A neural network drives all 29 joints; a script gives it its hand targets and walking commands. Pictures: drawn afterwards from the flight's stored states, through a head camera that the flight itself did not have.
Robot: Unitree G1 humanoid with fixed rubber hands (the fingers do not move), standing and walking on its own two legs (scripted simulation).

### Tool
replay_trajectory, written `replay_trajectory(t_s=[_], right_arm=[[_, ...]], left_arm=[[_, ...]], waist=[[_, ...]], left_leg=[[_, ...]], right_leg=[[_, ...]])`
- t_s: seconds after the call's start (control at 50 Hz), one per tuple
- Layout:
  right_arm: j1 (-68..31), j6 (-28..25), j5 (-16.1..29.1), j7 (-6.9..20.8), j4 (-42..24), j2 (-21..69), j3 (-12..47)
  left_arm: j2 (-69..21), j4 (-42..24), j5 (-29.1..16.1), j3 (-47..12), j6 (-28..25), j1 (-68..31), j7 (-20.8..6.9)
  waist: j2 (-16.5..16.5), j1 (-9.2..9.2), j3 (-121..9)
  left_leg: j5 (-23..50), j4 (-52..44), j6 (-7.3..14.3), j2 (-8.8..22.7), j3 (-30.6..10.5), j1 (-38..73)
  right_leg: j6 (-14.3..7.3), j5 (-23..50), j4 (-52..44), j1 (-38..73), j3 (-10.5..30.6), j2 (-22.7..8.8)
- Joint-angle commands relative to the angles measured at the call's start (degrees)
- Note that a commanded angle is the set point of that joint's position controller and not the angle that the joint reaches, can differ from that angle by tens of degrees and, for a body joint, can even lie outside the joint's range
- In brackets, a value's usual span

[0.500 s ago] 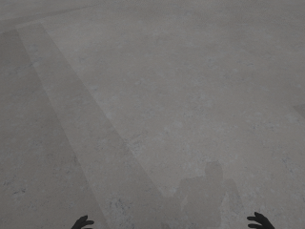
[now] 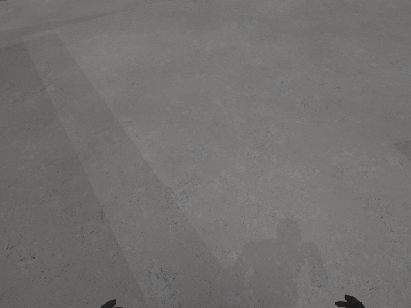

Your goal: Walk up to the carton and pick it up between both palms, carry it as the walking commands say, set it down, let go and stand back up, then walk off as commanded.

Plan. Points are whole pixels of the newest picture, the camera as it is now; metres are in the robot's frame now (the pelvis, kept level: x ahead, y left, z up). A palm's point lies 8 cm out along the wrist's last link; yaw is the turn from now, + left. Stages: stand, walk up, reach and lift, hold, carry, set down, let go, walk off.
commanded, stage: stand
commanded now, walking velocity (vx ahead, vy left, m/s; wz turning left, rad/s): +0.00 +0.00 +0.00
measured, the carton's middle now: out of the picture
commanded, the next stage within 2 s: walk up in 0.72 s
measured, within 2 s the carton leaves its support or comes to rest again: neither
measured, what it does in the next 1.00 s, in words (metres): stands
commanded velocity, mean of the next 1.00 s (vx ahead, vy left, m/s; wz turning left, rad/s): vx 0.01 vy -0.01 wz -0.04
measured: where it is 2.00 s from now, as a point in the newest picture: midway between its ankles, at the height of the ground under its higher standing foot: outside the picture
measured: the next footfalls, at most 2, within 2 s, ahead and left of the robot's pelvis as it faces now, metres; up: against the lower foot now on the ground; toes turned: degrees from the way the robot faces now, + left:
left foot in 1.50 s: +0.01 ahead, +0.09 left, +0.00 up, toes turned -11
right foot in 2.00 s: -0.05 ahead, -0.22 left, +0.00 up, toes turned -35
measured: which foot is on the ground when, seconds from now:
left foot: down 0.00-1.00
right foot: down 0.00-1.00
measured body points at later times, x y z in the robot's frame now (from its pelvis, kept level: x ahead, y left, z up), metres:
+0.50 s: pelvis -0.01 +0.00 +0.01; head -0.02 +0.00 +0.46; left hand +0.07 +0.25 -0.12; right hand +0.08 -0.28 -0.11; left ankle +0.01 +0.12 -0.72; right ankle +0.01 -0.12 -0.72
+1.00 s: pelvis -0.03 +0.00 +0.01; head -0.02 +0.00 +0.46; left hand +0.05 +0.25 -0.13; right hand +0.05 -0.28 -0.11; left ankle +0.01 +0.12 -0.72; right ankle +0.01 -0.12 -0.72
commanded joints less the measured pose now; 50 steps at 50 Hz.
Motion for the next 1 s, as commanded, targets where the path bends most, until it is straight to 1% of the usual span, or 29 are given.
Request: replay_trajectory(t_s=[0.0,0.04,0.08,0.1,0.14,0.16,0.2,0.28,0.3,0.32,0.38,0.44,0.46,0.48,0.52,0.54,0.56,0.62,0.66,0.7,0.72,0.76,0.86,0.88,0.9,0.92,0.94,0.96,0.98], right_arm=[[-3.76,-2.24,0.20,-0.76,-0.63,-11.88,-2.59],[-3.43,-2.28,0.01,-0.96,0.00,-12.03,-2.59],[-3.13,-2.53,0.03,-0.83,0.49,-12.16,-2.40],[-3.82,-2.60,-0.06,-0.74,0.60,-12.13,-2.37],[-3.28,-2.58,0.11,-0.63,1.37,-11.47,-2.01],[-3.61,-2.47,0.00,-0.74,1.32,-11.72,-1.87],[-3.44,-2.64,0.14,-0.71,1.81,-11.14,-1.76],[-3.29,-2.53,0.00,-0.74,3.03,-12.07,-1.63],[-3.26,-2.61,0.05,-0.78,3.28,-11.92,-1.71],[-3.42,-2.57,0.05,-0.70,3.28,-11.50,-1.42],[-4.67,-2.68,-0.07,-0.63,3.61,-11.74,-1.56],[-4.20,-2.45,0.05,-0.56,4.19,-11.97,-1.73],[-3.53,-2.43,0.05,-0.57,4.47,-11.70,-1.68],[-3.97,-2.50,0.09,-0.62,4.72,-11.76,-1.61],[-4.74,-2.50,0.06,-0.55,5.16,-12.02,-1.74],[-3.96,-2.54,0.04,-0.48,5.30,-12.11,-1.74],[-3.83,-2.35,-0.01,-0.46,5.79,-11.58,-1.55],[-2.92,-2.47,0.08,-0.49,6.73,-12.17,-1.49],[-2.92,-2.58,0.11,-0.27,7.11,-11.53,-1.03],[-3.32,-2.47,0.15,-0.37,7.52,-11.89,-1.28],[-3.41,-2.43,0.09,-0.51,7.56,-12.13,-1.46],[-3.12,-2.36,0.02,-0.44,7.90,-12.15,-1.21],[-3.39,-2.44,-0.01,-0.59,8.69,-11.88,-0.96],[-3.80,-2.36,0.20,-0.60,8.65,-12.19,-1.16],[0.83,1.63,0.15,-1.41,6.34,-10.36,-1.62],[-2.07,2.23,0.17,-2.30,6.14,-7.53,-2.24],[-0.87,2.35,0.23,-2.52,5.41,-7.70,-2.30],[-0.06,2.67,0.53,-2.67,5.07,-7.41,-2.18],[0.58,2.93,0.41,-2.66,4.49,-7.59,-2.14]], left_arm=[[16.11,-2.48,0.95,4.40,-2.71,-4.86,0.23],[15.38,-2.06,0.84,4.17,-2.79,-4.47,0.28],[15.41,-1.67,0.84,4.11,-2.77,-4.57,0.39],[15.11,-1.64,0.59,4.02,-2.68,-4.67,0.34],[15.49,-1.16,0.78,4.18,-2.72,-4.54,0.16],[15.50,-1.22,0.68,4.18,-2.59,-4.75,0.12],[15.64,-0.15,1.03,4.07,-2.75,-4.35,0.18],[15.81,0.19,0.80,4.05,-2.67,-4.93,0.17],[15.03,0.37,0.75,3.78,-2.73,-4.20,0.12],[15.48,0.67,0.56,3.82,-2.70,-4.29,-0.02],[15.04,0.99,0.86,3.84,-2.57,-5.35,-0.12],[15.26,1.42,0.87,3.92,-2.69,-4.83,-0.16],[15.06,1.78,0.95,3.78,-2.70,-4.76,-0.05],[15.44,2.12,1.03,3.75,-2.68,-4.97,-0.17],[14.99,2.39,1.00,3.58,-2.80,-5.01,-0.17],[15.04,2.56,0.85,3.71,-2.80,-4.29,-0.36],[15.41,3.13,0.96,3.63,-2.80,-4.83,-0.11],[15.51,3.58,0.83,3.75,-2.84,-4.35,-0.20],[15.87,3.90,0.63,3.68,-2.62,-3.67,-0.11],[15.51,4.50,0.85,3.56,-2.76,-3.62,-0.03],[15.87,4.58,0.87,3.73,-2.69,-4.39,-0.01],[15.27,4.72,0.80,3.64,-2.68,-4.04,-0.10],[15.55,5.98,0.83,3.66,-2.49,-3.76,0.04],[15.58,5.86,0.92,3.63,-2.43,-4.11,-0.01],[13.17,-0.30,0.14,5.77,0.24,-2.54,-2.44],[10.06,0.97,1.45,4.02,1.30,-3.75,-1.91],[10.18,0.35,1.17,4.28,1.40,-3.90,-1.49],[10.46,0.25,0.82,4.34,1.80,-4.45,-1.33],[10.07,-0.69,0.51,4.05,1.92,-5.55,-1.31]], waist=[[-0.39,-0.21,-4.40],[0.67,0.03,-3.85],[-0.30,-0.06,-4.93],[0.16,0.27,-4.66],[-0.02,-0.09,-5.39],[0.15,0.30,-4.13],[0.43,-0.08,-4.87],[-0.39,-0.17,-4.21],[0.33,0.12,-4.61],[-0.62,0.13,-4.60],[0.43,0.06,-3.54],[-0.85,-0.11,-3.83],[-0.50,-0.24,-3.41],[-1.46,-0.15,-3.50],[0.27,0.00,-3.01],[-0.84,-0.10,-4.31],[0.08,-0.18,-2.94],[-0.95,-0.07,-2.64],[0.25,-0.10,-3.54],[0.26,-0.14,-2.93],[-0.83,-0.34,-3.09],[0.16,-0.11,-3.49],[-0.75,0.17,-3.10],[-0.11,0.02,-3.08],[-8.36,-0.40,-1.89],[-0.56,-2.17,5.68],[0.96,-2.04,4.73],[0.67,-2.10,2.29],[2.28,-2.39,0.34]], left_leg=[[11.96,-8.58,3.72,4.76,-5.52,3.22],[11.94,-9.76,3.96,5.04,-6.04,3.43],[12.12,-10.37,4.06,5.45,-6.16,3.89],[12.36,-10.20,3.92,5.28,-6.01,3.90],[12.49,-11.20,3.70,5.43,-6.13,4.42],[12.20,-11.59,3.71,5.55,-6.19,3.73],[12.51,-11.69,3.48,5.53,-5.91,4.36],[12.62,-12.73,3.16,5.31,-5.46,4.23],[11.59,-13.27,3.34,5.60,-5.57,4.92],[11.45,-13.66,3.20,5.69,-5.75,5.06],[9.18,-15.45,2.97,5.81,-6.14,4.34],[8.95,-16.31,2.82,5.80,-5.84,5.07],[8.59,-16.41,2.68,5.60,-5.76,5.19],[8.36,-16.63,2.55,5.69,-5.65,5.77],[8.09,-17.21,2.44,5.68,-5.88,5.13],[7.47,-17.24,2.44,5.61,-5.71,5.78],[7.91,-17.74,2.34,5.46,-5.55,5.58],[8.63,-18.66,2.28,5.60,-5.67,5.77],[8.88,-18.65,2.25,6.04,-5.73,6.26],[8.81,-19.09,2.05,5.68,-5.64,6.20],[9.04,-19.72,2.12,5.95,-5.89,6.50],[9.97,-19.19,2.13,6.20,-5.69,7.02],[9.21,-20.18,2.13,6.13,-6.23,6.91],[9.71,-20.63,1.98,6.15,-6.05,6.93],[-6.44,-13.36,2.61,8.35,-10.55,7.92],[0.87,-14.68,2.35,7.43,-3.03,9.50],[4.63,-14.48,2.54,8.05,-2.65,8.58],[6.04,-14.08,2.74,8.89,-2.48,9.77],[5.64,-15.90,3.44,11.30,-4.76,10.20]], right_leg=[[-4.46,12.66,-8.90,3.03,6.43,-5.66],[-4.49,13.25,-9.60,3.41,6.72,-5.78],[-4.40,13.20,-9.44,4.33,5.96,-5.78],[-4.20,13.40,-9.66,3.93,5.96,-5.52],[-4.03,13.03,-10.14,4.77,5.88,-5.60],[-3.80,12.51,-10.49,4.09,5.96,-5.36],[-3.99,12.96,-11.09,4.83,6.18,-5.80],[-3.65,13.29,-12.34,4.92,5.79,-5.89],[-3.62,12.31,-12.81,5.14,6.34,-6.12],[-3.43,11.39,-13.27,5.09,5.85,-5.88],[-3.31,9.66,-14.82,5.20,5.81,-5.67],[-3.15,9.64,-15.78,5.71,5.85,-5.92],[-3.20,9.18,-16.45,5.85,6.37,-6.14],[-3.13,8.69,-17.27,5.48,6.46,-6.24],[-3.17,9.57,-17.81,6.01,6.44,-6.21],[-2.98,9.23,-17.96,6.89,6.23,-6.26],[-2.90,8.95,-18.34,6.22,6.87,-6.31],[-2.66,9.77,-18.73,6.92,6.18,-6.11],[-2.82,10.03,-19.07,7.34,6.55,-6.41],[-2.59,10.71,-19.42,7.35,6.37,-6.37],[-2.41,9.55,-19.43,7.05,6.21,-6.38],[-2.61,10.61,-19.94,7.48,6.39,-6.33],[-2.41,10.07,-20.60,8.27,6.21,-6.38],[-2.42,10.27,-19.98,8.08,5.91,-6.41],[-1.57,-5.99,-17.26,1.04,8.46,-5.38],[-2.72,11.74,-15.16,-9.14,10.76,-5.18],[-2.52,16.65,-12.19,-8.98,9.77,-5.21],[-2.10,17.88,-10.04,-8.61,8.63,-4.61],[-1.05,15.85,-6.67,-8.76,6.12,-3.05]])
